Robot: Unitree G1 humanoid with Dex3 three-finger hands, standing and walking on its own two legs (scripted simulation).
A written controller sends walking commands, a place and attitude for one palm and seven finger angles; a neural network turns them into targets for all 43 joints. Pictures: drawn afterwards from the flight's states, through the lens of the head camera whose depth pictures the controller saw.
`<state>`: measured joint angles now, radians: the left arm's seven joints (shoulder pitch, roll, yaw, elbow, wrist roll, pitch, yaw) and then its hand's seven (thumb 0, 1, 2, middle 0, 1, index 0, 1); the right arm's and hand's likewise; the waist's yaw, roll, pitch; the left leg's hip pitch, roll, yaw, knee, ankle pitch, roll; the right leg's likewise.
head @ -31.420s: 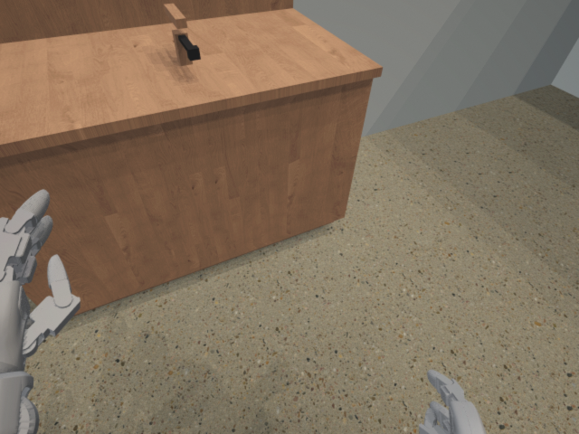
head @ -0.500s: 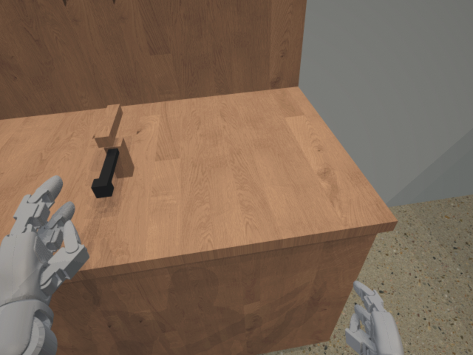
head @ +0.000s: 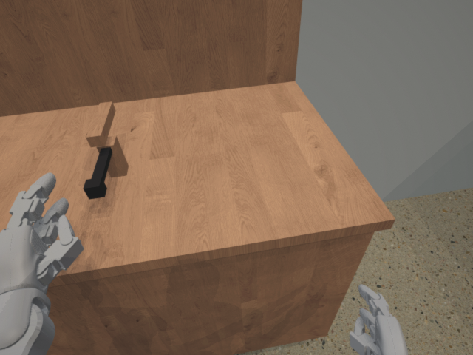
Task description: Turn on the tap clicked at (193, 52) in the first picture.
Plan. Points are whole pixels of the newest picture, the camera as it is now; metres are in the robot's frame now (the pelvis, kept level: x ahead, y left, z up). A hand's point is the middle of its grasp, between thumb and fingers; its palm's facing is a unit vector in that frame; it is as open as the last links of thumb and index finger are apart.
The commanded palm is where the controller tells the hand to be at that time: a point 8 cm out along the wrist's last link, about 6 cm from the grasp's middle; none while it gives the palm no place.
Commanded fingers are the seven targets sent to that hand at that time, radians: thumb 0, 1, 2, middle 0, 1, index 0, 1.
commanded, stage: reach beside the lever's end, fingers flat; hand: left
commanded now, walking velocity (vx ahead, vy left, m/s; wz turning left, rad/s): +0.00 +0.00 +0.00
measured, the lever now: (95, 188) +0.35 +0.32 +0.12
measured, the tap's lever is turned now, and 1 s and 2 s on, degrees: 0 0 0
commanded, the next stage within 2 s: push the lever round in 1.78 s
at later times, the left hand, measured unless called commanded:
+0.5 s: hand (78, 223) +0.24 +0.28 +0.15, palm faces +0.50 -0.86 -0.11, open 7.5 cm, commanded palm +0.20 +0.32 +0.15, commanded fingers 0.00 0.90 0.90 -0.18 -0.23 -0.18 -0.23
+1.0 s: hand (79, 206) +0.29 +0.31 +0.13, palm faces +0.51 -0.85 -0.10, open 7.7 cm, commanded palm +0.25 +0.35 +0.13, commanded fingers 0.00 0.90 0.90 -0.16 -0.17 -0.16 -0.17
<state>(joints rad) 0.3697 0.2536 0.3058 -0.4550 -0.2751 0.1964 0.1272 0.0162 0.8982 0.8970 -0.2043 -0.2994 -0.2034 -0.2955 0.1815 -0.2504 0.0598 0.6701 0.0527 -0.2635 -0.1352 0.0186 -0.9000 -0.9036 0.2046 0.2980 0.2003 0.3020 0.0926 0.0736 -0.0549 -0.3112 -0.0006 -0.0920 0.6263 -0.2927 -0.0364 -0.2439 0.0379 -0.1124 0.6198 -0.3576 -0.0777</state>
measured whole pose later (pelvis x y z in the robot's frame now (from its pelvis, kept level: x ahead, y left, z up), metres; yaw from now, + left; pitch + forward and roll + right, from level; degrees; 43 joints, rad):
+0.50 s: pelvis +0.00 +0.01 +0.00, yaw -1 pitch +0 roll +0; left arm 0.22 0.27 0.34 -0.25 -0.26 0.17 0.14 0.02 0.90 0.90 -0.19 -0.26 -0.19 -0.25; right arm 0.18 -0.25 0.05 0.68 0.05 -0.22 -0.13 0.02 -0.90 -0.90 0.21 0.30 0.20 0.30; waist 0.07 0.06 -0.05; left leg -0.31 -0.01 -0.07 0.60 -0.28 -0.03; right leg -0.25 0.03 -0.09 0.59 -0.34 -0.06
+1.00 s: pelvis +0.00 +0.02 +0.00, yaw -1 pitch +1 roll +0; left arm 0.02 0.31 0.39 0.03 -0.23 0.10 0.11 0.02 0.90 0.90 -0.17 -0.19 -0.17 -0.19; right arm 0.18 -0.25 0.05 0.69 0.04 -0.20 -0.13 0.02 -0.90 -0.90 0.21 0.30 0.20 0.30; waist 0.05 0.05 -0.04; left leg -0.35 -0.01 -0.07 0.60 -0.28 -0.01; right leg -0.28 0.02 -0.09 0.59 -0.33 -0.05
